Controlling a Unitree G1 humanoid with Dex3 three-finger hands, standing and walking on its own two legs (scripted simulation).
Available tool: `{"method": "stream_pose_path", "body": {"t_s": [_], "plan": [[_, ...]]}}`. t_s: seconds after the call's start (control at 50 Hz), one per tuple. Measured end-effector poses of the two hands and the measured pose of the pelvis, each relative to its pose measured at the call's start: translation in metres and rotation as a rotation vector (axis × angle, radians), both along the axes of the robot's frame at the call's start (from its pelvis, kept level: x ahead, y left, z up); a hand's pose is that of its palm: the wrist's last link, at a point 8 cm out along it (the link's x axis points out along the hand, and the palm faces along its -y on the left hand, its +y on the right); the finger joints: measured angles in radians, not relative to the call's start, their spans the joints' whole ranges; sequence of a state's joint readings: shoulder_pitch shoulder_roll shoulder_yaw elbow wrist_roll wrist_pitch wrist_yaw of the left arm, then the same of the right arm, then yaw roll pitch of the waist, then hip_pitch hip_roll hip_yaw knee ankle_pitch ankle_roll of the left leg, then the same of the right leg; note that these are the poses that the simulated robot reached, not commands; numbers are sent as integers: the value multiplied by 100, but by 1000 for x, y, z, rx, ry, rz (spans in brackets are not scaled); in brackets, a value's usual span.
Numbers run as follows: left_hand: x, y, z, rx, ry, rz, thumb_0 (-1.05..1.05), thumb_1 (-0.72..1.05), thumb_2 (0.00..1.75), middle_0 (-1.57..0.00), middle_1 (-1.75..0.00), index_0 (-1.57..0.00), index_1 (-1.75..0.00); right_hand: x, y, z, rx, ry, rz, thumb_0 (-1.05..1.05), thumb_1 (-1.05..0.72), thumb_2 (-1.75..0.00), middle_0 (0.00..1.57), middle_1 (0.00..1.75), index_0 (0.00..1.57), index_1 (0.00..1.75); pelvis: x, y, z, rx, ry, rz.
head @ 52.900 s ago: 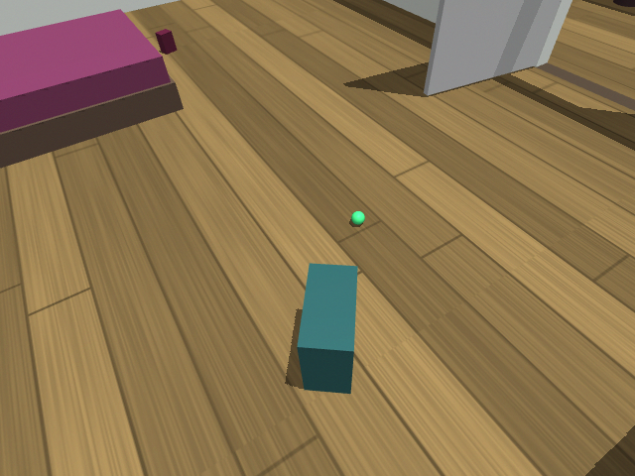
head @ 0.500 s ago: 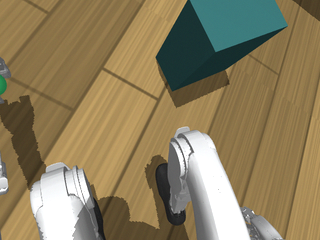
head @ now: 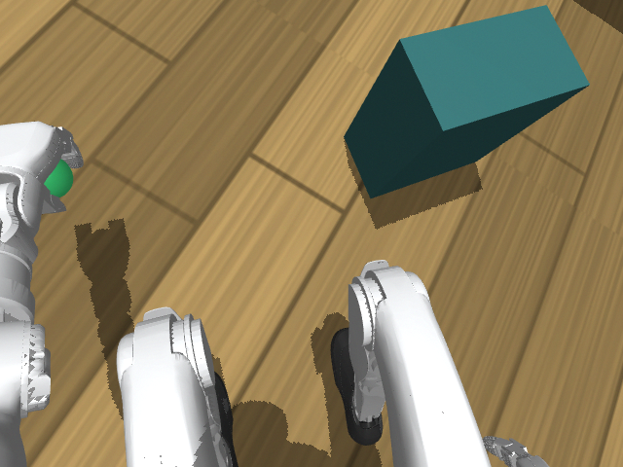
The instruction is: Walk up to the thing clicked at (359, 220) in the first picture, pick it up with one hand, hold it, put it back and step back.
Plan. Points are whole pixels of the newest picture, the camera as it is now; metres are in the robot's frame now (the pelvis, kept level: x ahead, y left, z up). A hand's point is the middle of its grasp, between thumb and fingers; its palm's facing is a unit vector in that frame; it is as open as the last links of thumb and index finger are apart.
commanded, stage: lift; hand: left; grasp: from above
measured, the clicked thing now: (46, 176) +0.51 +0.29 -0.15
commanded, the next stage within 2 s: hold in 1.34 s
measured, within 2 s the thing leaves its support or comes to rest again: neither
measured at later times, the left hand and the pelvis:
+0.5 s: hand out of the picture +0.41 +0.28 +0.05, palm faces -0.42 -0.08 -0.90, open 7.7 cm; pelvis +0.00 +0.00 +0.14, yaw +4 degrees
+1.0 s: hand out of the picture +0.37 +0.25 +0.23, palm faces -0.44 -0.10 -0.89, open 7.7 cm; pelvis +0.04 +0.00 +0.31, yaw +5 degrees
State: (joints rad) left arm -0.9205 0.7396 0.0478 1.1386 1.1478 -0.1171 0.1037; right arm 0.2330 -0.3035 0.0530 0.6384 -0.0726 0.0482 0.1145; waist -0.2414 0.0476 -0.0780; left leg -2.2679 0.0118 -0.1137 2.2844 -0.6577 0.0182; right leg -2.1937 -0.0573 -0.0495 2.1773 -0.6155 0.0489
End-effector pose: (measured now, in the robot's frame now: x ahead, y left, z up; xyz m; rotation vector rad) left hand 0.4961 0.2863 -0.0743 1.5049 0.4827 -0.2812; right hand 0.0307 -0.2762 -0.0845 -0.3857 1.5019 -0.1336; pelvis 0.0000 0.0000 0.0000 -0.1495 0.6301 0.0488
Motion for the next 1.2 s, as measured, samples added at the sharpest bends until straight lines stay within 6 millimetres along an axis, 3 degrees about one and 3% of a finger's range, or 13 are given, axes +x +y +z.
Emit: {"method": "stream_pose_path", "body": {"t_s": [0.24,0.48,0.68,0.82,1.0,1.2], "plan": [[-42,10,77,-6,-19,-8,0,32,39,-74,-63,-79,-57,55,5,35,16,-160,14,0,-92,-91,21,30,20,30,-1,3,51,24,-10,16],[-80,0,177,-19,-46,10,0,33,42,-70,-68,-76,-60,103,18,102,60,-315,17,0,-92,-90,21,30,20,30,3,0,129,59,-82,28],[-114,-17,264,-39,-42,15,0,32,43,-70,-68,-76,-60,108,24,179,75,-380,-27,0,-91,-90,21,30,20,30,12,-2,209,94,-185,27],[-124,-24,315,-26,-40,29,0,32,42,-71,-67,-78,-59,106,21,230,62,-410,-55,0,-91,-90,21,30,20,30,24,-3,259,111,-260,25],[-124,-34,358,-22,-27,46,1,32,40,-73,-65,-79,-57,108,14,279,44,-428,-80,1,-91,-90,21,30,20,30,42,-3,307,127,-333,22],[-116,-41,392,-24,-26,55,0,31,39,-75,-63,-81,-55,120,13,314,52,-425,-85,1,-90,-90,21,30,20,30,61,-3,343,140,-391,17]]}}
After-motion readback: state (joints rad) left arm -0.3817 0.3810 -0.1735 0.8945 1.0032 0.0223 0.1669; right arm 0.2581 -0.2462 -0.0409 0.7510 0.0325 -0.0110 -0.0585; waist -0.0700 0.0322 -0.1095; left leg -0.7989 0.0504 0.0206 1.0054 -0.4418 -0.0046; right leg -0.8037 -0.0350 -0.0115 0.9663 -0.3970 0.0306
